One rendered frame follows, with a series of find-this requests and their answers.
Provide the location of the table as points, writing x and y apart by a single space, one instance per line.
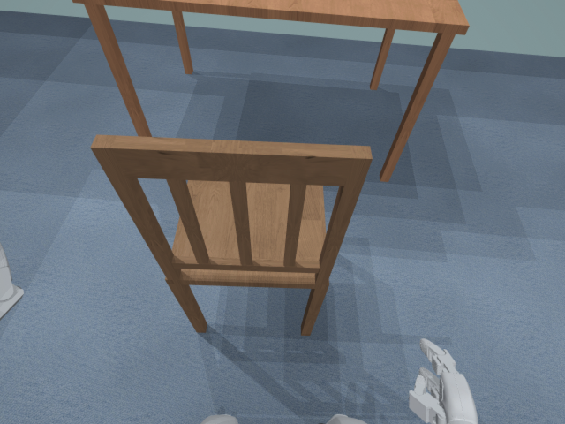
444 17

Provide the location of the robot right hand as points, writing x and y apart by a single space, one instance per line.
450 398

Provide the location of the chair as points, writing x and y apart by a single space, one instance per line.
251 214

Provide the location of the robot left hand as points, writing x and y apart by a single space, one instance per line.
10 294

